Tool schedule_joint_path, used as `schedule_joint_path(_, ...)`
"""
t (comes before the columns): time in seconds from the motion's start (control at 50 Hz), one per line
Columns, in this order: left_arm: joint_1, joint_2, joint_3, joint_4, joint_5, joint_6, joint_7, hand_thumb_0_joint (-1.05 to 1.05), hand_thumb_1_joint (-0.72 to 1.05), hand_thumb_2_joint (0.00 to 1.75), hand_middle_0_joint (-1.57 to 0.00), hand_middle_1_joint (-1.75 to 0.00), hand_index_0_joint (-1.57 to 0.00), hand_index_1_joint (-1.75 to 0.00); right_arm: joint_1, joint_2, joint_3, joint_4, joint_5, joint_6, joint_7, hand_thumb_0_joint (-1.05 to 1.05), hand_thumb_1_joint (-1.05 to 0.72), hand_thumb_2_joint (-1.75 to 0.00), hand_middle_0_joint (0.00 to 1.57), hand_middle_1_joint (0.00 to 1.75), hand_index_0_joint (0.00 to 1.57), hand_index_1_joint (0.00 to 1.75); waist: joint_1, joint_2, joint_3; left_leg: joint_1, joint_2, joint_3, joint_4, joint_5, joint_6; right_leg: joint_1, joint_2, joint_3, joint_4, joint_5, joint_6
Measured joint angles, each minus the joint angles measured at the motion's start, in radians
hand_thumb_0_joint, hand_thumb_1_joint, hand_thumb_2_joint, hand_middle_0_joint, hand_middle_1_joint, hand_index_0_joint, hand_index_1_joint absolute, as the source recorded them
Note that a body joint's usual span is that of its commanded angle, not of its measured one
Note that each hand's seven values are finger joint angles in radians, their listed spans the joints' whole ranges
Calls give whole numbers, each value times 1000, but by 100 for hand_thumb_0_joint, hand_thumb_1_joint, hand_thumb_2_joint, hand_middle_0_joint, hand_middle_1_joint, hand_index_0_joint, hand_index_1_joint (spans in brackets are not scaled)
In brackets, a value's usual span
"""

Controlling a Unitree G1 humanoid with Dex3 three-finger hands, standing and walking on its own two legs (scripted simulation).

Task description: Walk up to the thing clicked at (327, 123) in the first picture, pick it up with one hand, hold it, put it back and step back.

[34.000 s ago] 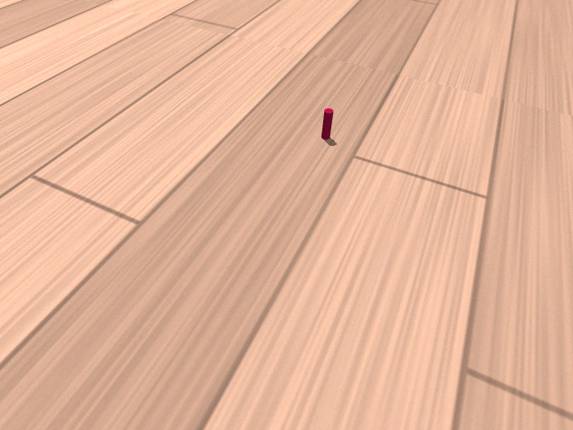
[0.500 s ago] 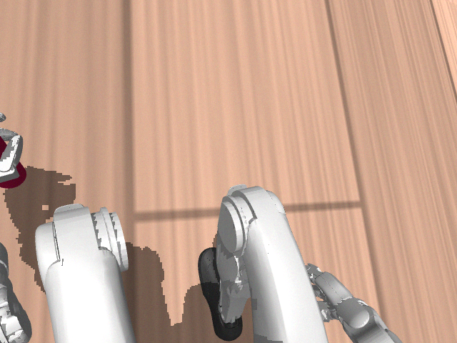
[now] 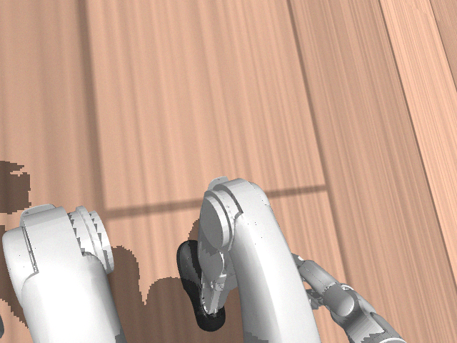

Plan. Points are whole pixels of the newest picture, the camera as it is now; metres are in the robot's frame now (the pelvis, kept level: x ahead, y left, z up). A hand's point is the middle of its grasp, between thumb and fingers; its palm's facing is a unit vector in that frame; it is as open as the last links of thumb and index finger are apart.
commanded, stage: lower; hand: left
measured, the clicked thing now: out of the picture +0.42 +0.30 -0.18
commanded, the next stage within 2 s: loosen in 0.38 s
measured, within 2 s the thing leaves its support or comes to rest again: rests again in 0.26 s
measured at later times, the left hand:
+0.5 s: hand out of the picture +0.42 +0.29 -0.16, palm faces +0.38 -0.93 +0.00, open 6.7 cm
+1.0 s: hand out of the picture +0.42 +0.30 -0.17, palm faces +0.38 -0.92 +0.01, open 13.4 cm
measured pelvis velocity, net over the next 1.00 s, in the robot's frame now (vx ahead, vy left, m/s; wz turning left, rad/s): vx -0.01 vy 0.01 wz -0.04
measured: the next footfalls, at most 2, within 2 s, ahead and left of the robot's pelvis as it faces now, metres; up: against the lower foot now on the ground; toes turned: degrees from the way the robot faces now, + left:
none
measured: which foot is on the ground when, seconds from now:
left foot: down 0.00-1.00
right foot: down 0.00-1.00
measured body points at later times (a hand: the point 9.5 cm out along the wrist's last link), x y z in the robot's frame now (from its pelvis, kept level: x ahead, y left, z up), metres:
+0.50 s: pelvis +0.00 +0.00 +0.00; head +0.22 +0.18 +0.34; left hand +0.40 +0.34 -0.16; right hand +0.16 -0.25 -0.05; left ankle +0.08 +0.13 -0.25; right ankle +0.12 -0.12 -0.25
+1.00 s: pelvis -0.01 +0.01 +0.00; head +0.23 +0.19 +0.33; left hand +0.40 +0.34 -0.17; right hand +0.16 -0.24 -0.04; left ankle +0.08 +0.13 -0.25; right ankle +0.12 -0.12 -0.25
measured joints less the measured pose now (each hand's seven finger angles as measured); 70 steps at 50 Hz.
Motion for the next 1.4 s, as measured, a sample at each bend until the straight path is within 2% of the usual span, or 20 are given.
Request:
schedule_joint_path(0.38,-8,50,-13,51,17,-49,64,-3,6,105,-96,-102,-90,-105,-28,-6,56,-27,-26,-3,7,0,-90,-90,21,30,20,30,-5,-32,37,12,2,-28,19,-1,8,23,13,-21,-8,12,3)
schedule_joint_path(0.56,-12,64,-22,86,10,-77,76,-3,6,104,-96,-102,-90,-105,-45,-9,76,-35,-32,-3,6,0,-90,-90,21,30,20,30,-6,-39,40,20,6,-38,22,-3,8,28,19,-26,-12,19,10)
schedule_joint_path(0.68,-20,71,-24,92,6,-82,77,-2,2,89,-96,-96,-92,-96,-50,-8,81,-41,-34,-5,5,0,-91,-90,21,30,20,30,-4,-43,42,19,9,-41,24,-3,10,27,22,-29,-14,23,10)
schedule_joint_path(0.9,-10,72,-25,63,8,-76,78,0,-31,43,-72,-62,-72,-61,-47,-4,84,-42,-35,-1,5,0,-91,-90,21,30,20,30,-1,-49,45,22,7,-50,27,-10,10,35,22,-36,-19,18,7)
schedule_joint_path(1.16,-6,69,-35,48,7,-66,87,-1,-51,17,-39,-29,-39,-28,-48,0,77,-40,-32,2,6,0,-91,-90,21,30,20,30,3,-49,41,18,8,-48,25,-8,15,34,22,-36,-22,18,6)
schedule_joint_path(1.28,17,69,8,-14,10,-57,60,-1,-57,11,-25,-18,-25,-18,-43,3,71,-46,-27,5,3,0,-92,-90,21,30,20,30,8,-49,40,21,11,-47,23,-11,16,37,22,-36,-25,17,4)
schedule_joint_path(1.34,32,67,35,-84,10,-23,40,-1,-59,8,-20,-14,-20,-14,-26,7,52,-46,-17,12,-4,0,-92,-90,21,30,20,30,18,-44,30,21,11,-40,18,-10,15,36,19,-32,-25,16,1)
schedule_joint_path(1.4,45,66,40,-163,0,29,12,-1,-60,6,-16,-11,-16,-11,3,11,21,-45,3,23,-10,0,-92,-90,21,30,20,30,33,-29,1,15,10,-27,4,-6,15,29,12,-24,-29,13,-3)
